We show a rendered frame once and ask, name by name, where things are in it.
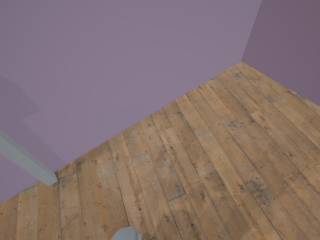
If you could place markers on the panel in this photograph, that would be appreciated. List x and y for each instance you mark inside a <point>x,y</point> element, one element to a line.
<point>18,155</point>

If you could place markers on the robot left thigh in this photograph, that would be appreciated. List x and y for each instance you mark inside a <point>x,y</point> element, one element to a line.
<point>127,233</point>

